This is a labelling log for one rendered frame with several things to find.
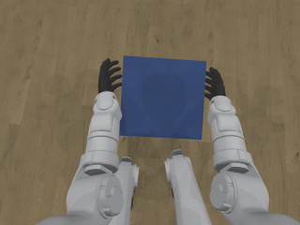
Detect left robot hand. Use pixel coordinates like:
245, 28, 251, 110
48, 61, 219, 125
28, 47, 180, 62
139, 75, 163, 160
97, 58, 123, 93

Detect left robot forearm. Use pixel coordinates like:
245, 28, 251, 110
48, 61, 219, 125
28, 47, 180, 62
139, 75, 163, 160
66, 91, 123, 205

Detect robot right upper arm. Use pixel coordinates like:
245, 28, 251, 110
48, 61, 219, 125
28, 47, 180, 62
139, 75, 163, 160
209, 171, 300, 225

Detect robot left upper arm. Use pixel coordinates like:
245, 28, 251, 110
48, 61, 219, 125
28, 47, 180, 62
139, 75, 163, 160
36, 173, 125, 225

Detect right robot forearm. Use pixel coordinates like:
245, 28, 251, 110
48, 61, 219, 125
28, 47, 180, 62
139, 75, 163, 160
207, 96, 269, 206

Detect right robot hand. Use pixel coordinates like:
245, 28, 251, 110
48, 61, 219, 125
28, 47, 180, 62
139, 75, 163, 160
204, 67, 226, 101

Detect carton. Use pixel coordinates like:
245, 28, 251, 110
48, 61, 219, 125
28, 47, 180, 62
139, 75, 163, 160
119, 55, 207, 140

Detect robot left thigh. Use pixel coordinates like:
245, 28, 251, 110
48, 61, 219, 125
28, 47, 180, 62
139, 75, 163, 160
108, 161, 140, 225

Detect robot right shin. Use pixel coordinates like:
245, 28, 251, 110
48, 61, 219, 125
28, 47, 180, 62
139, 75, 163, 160
169, 149, 192, 188

